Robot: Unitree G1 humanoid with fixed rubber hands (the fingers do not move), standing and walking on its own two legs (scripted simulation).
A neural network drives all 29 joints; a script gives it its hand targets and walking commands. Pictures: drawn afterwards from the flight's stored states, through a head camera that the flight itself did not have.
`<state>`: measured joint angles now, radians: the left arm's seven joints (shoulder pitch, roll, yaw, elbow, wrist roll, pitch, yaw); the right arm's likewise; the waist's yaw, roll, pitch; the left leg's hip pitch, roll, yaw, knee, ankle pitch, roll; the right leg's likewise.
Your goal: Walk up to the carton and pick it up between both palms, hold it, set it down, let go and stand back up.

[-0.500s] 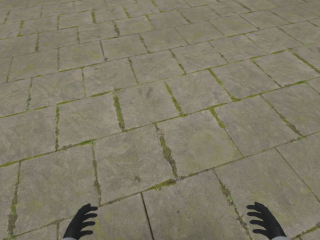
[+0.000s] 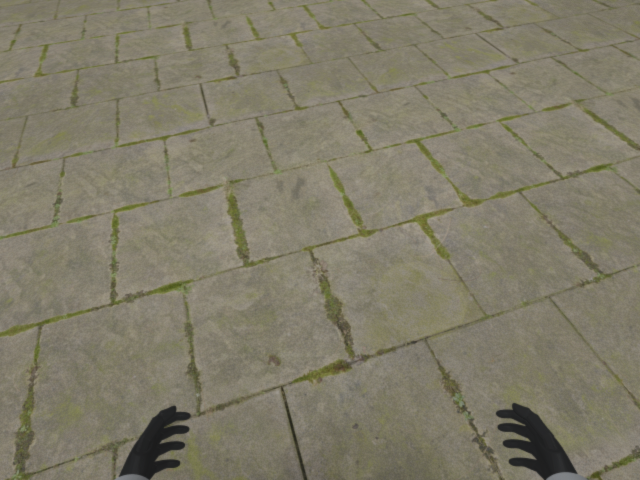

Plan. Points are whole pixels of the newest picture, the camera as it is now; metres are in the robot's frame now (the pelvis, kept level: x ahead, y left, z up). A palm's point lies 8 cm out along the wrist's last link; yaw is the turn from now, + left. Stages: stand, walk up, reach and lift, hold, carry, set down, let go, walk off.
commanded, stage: stand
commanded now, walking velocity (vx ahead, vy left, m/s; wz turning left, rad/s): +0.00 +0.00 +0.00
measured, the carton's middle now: out of the picture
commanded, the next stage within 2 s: walk up in 0.98 s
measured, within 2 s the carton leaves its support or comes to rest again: neither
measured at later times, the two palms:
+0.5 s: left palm out of the picture +0.14 +0.25 -0.07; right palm out of the picture +0.14 -0.26 -0.07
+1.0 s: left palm out of the picture +0.13 +0.26 -0.07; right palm out of the picture +0.13 -0.26 -0.07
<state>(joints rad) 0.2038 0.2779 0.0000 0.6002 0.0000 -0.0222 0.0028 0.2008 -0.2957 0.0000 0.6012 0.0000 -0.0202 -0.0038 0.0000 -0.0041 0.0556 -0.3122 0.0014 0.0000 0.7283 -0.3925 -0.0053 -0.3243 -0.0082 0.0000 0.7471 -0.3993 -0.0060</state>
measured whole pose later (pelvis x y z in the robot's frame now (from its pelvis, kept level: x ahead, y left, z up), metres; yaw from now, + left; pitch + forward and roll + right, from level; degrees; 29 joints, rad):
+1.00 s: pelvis -0.02 +0.00 +0.00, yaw +0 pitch -3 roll +1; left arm 0.20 0.30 0.00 0.60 0.00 -0.03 0.00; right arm 0.20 -0.31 0.00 0.60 0.00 -0.02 0.00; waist 0.00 -0.01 0.07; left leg -0.31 0.00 0.00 0.73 -0.36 0.00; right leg -0.32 -0.01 0.00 0.75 -0.37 -0.01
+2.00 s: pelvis +0.07 -0.11 +0.00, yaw -35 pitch +3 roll +3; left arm 0.24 0.43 0.01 0.60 0.01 0.03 -0.16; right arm 0.21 -0.49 0.00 0.68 0.00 -0.10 0.01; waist 0.00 -0.11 -0.08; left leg -0.26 0.13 0.32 0.64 -0.40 -0.04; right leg -0.59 -0.12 0.02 0.80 -0.28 -0.03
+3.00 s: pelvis +0.30 -0.36 +0.00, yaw -64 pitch +0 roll -1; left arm 0.29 0.44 0.01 0.60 0.01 0.01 -0.08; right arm 0.24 -0.48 0.00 0.68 0.00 -0.11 0.04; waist 0.00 0.01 0.03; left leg -0.37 0.13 0.12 0.79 -0.39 -0.02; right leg -0.41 0.01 0.05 0.84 -0.42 -0.04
